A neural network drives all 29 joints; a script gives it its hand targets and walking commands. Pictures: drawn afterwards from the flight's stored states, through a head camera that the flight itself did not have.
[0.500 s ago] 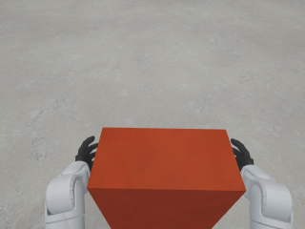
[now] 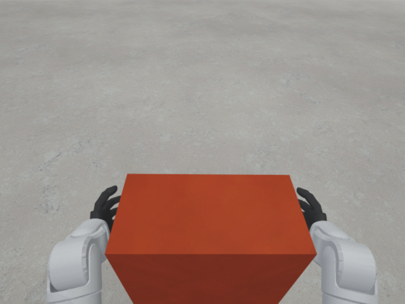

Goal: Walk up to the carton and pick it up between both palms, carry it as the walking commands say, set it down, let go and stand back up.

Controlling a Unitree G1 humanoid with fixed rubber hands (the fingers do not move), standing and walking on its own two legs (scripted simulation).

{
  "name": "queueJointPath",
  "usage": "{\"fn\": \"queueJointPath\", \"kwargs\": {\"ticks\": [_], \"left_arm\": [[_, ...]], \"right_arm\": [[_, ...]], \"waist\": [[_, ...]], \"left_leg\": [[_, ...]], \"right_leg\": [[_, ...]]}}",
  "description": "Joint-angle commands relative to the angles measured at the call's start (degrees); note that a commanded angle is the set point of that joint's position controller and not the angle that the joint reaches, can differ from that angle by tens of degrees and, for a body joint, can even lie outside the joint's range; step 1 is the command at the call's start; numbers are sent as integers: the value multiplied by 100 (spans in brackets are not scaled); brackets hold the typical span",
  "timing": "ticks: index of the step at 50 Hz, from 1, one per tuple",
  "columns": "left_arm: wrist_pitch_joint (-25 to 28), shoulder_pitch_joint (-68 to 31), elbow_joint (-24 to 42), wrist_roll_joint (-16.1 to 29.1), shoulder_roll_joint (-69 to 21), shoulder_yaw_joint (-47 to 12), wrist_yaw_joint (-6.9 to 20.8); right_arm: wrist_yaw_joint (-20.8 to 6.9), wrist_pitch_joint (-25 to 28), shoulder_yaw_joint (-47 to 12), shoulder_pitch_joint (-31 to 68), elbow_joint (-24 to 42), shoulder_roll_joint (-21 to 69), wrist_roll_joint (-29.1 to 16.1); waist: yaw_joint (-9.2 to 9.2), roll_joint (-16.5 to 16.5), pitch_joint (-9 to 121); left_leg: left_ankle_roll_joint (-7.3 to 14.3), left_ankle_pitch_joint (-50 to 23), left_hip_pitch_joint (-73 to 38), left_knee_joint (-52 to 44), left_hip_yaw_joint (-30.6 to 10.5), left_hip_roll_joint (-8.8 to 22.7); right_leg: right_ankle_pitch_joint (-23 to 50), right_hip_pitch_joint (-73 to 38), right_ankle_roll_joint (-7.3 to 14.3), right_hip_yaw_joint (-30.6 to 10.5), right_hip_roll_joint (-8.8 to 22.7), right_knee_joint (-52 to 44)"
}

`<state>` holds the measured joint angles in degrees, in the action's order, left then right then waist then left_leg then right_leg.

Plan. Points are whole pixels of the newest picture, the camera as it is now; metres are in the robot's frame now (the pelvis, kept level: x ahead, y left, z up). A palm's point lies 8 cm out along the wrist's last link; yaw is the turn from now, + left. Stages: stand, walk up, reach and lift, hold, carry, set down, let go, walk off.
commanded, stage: carry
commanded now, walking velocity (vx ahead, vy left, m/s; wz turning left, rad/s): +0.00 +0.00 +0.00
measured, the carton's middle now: (206, 251) +0.23 +0.00 +0.01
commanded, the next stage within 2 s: none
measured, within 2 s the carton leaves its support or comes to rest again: neither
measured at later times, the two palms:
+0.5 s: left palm (115, 219) +0.27 +0.18 +0.06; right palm (316, 245) +0.22 -0.20 +0.06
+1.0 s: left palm (147, 208) +0.29 +0.12 +0.07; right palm (362, 291) +0.14 -0.23 +0.08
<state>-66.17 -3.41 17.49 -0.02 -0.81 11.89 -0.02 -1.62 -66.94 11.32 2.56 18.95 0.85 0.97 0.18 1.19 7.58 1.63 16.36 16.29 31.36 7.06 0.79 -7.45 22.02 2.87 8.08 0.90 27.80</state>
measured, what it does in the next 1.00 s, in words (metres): steps on the spot, turning right: left foot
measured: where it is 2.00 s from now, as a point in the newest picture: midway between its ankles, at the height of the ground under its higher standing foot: outside the picture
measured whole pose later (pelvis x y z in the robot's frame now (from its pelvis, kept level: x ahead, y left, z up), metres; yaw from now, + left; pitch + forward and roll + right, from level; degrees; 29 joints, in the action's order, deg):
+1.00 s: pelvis -0.02 +0.03 +0.00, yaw -23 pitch +4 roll -3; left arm -64.7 -2.9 22.0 2.0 0.6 12.5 1.0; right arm -1.6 -63.9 12.9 0.1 24.8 5.4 1.5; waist 1.0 -0.5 4.2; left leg -0.3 18.6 18.1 33.6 9.8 8.8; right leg -25.7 31.6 -1.6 6.1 0.4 56.5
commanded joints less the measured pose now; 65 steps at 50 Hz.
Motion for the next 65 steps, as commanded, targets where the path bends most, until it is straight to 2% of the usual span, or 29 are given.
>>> {"fn": "queueJointPath", "kwargs": {"ticks": [1,14,17,20,23,26,27,28,29,30,32,37,40,41,42,43,44,45,48,54,55,56,57,58,59,60,61,63,65], "left_arm": [[-86,-2695,744,1628,-4170,-4231,1190],[-78,-2971,671,1681,-4300,-4295,1217],[-55,-3063,727,1758,-4360,-4375,1244],[-19,-3177,803,1832,-4387,-4425,1272],[19,-3071,884,1915,-4376,-4428,1309],[69,-2841,913,1944,-4310,-4444,1291],[80,-2764,887,1939,-4290,-4454,1279],[87,-2707,841,1943,-4241,-4475,1277],[127,-2489,823,1897,-4245,-4436,1260],[133,-2194,757,1771,-4297,-4324,1249],[182,-2332,1117,1652,-4359,-4380,1226],[252,-2262,1755,1504,-4284,-4522,1069],[202,-2093,1662,1437,-4080,-4527,1036],[187,-2097,1570,1441,-4049,-4530,1039],[167,-2264,1536,1502,-4025,-4531,1076],[169,-2418,1637,1589,-3996,-4572,1102],[183,-2648,1671,1654,-4069,-4608,1134],[182,-2625,1482,1715,-4176,-4628,1170],[183,-2640,1248,1823,-4224,-4710,1154],[30,-2450,929,1859,-4047,-4523,1072],[16,-2406,849,1842,-4092,-4485,1089],[9,-2357,750,1823,-4145,-4467,1108],[5,-2285,620,1809,-4156,-4445,1132],[18,-2216,418,1782,-4115,-4387,1172],[130,-2047,444,1615,-4215,-4281,1181],[151,-2135,735,1613,-4433,-4357,1189],[193,-2301,885,1599,-4515,-4396,1170],[279,-2546,1393,1591,-4533,-4492,1105],[306,-2430,1702,1551,-4457,-4519,1048]], "right_arm": [[-1032,10,-4323,2842,780,4139,-1693],[-1024,58,-4256,2985,665,4330,-1657],[-984,87,-4221,2946,694,4351,-1596],[-936,120,-4224,2899,729,4359,-1545],[-884,150,-4302,2864,914,4349,-1532],[-826,171,-4360,2781,1080,4267,-1573],[-810,170,-4359,2693,1056,4227,-1575],[-809,168,-4356,2497,988,4210,-1560],[-843,172,-4411,2582,1209,4184,-1593],[-872,170,-4395,2628,1209,4225,-1581],[-947,273,-4507,2639,1169,4451,-1709],[-1073,361,-4640,2557,1470,4433,-1932],[-1057,317,-4509,2276,1324,4280,-1812],[-1043,305,-4446,2169,1257,4205,-1756],[-1018,329,-4347,2047,1101,4077,-1640],[-1015,340,-4398,2011,1164,4219,-1653],[-997,334,-4381,2197,1307,4261,-1660],[-963,329,-4312,2329,1431,4209,-1606],[-937,290,-4203,2416,1456,4055,-1522],[-962,153,-4081,2150,1068,3833,-1509],[-978,138,-4090,2138,1000,3846,-1508],[-994,125,-4114,2137,923,3862,-1530],[-1005,118,-4173,2242,876,3855,-1586],[-1018,113,-4163,2300,765,3926,-1540],[-1087,136,-4360,2403,997,4196,-1605],[-1135,187,-4497,2562,1051,4404,-1759],[-1172,234,-4631,2891,1155,4546,-1937],[-1191,316,-4770,3167,1454,4708,-2152],[-1163,344,-4736,2968,1582,4597,-2134]], "waist": [[-54,245,667],[-39,165,828],[-63,-122,801],[-101,-736,683],[-107,-751,656],[-82,-742,810],[-68,-634,923],[-109,-145,1101],[-38,1049,1277],[47,1773,1306],[59,813,1569],[55,597,1702],[-55,438,1548],[-111,-35,1432],[-154,-1801,1130],[-120,-2050,911],[-148,-1275,784],[-158,-890,771],[-102,-1103,686],[-178,-1703,817],[-154,-1619,870],[-113,-1230,997],[-42,-617,1138],[-18,752,1001],[87,2047,994],[95,1261,1053],[82,971,1039],[30,881,1050],[41,807,1211]], "left_leg": [[-81,177,39,-554,-531,524],[-40,569,129,-394,-455,587],[43,804,69,-639,-662,903],[344,940,96,-1073,-1153,1636],[628,-465,117,-712,-1087,2158],[402,-2461,-107,109,-508,2020],[195,-2709,-148,533,-269,1851],[-106,-2308,269,978,-50,1539],[-465,-869,941,1832,262,1004],[-659,1772,1551,2321,99,439],[-666,1901,1849,2704,-427,352],[-628,1207,1096,1640,-348,161],[-476,426,-189,-93,-158,113],[-256,411,-925,-790,-783,766],[341,-362,-1130,-1354,-2224,2225],[853,-2018,-972,-1215,-2457,2987],[956,-3018,-935,-1032,-2156,2872],[839,-3139,-828,-968,-1638,2632],[259,-3123,-778,-529,-343,1933],[97,-3396,-1036,146,-91,2024],[-27,-3374,-975,421,-24,2041],[-253,-3232,-731,935,153,1953],[-567,-2338,-25,1619,223,1801],[-847,860,1276,2525,315,1282],[-1009,2485,2276,3032,3,721],[-989,2334,2277,3392,-485,811],[-923,2094,2270,3386,-506,778],[-861,1480,2070,3072,-463,772],[-808,1227,1690,2647,-339,589]], "right_leg": [[-1625,-419,-245,-1366,1074,-1158],[-1454,-127,-129,-1533,978,-852],[-1132,161,-179,-1315,736,-348],[-660,510,-184,-759,283,1061],[-1340,811,-149,-622,263,2084],[-1222,464,-157,-397,177,1495],[-755,201,-162,-490,182,968],[211,-333,-70,-1004,479,805],[2028,-815,291,-2289,1287,594],[3152,-1204,650,-3386,1830,55],[3060,-1820,748,-3157,1732,18],[2066,-1370,468,-2460,1211,-99],[840,-450,161,-2095,820,31],[105,365,-108,-1795,537,470],[-1368,1478,-378,-789,-307,1601],[-2668,1827,-333,-445,-162,2926],[-2596,1817,-271,-564,10,3511],[-2300,1708,-306,-550,101,3710],[-1772,1240,-487,-217,59,3089],[-1718,365,-387,199,-205,1254],[-1327,98,-335,177,-190,659],[-768,-416,-306,3,-100,-46],[149,-1147,-232,-616,387,-239],[2640,-1695,104,-2115,1587,-142],[4472,-1989,806,-3208,2270,-13],[4355,-2078,825,-2703,1909,107],[3747,-1954,739,-2289,1676,126],[2977,-1635,608,-1877,1380,180],[2782,-1413,639,-1856,1311,149]]}}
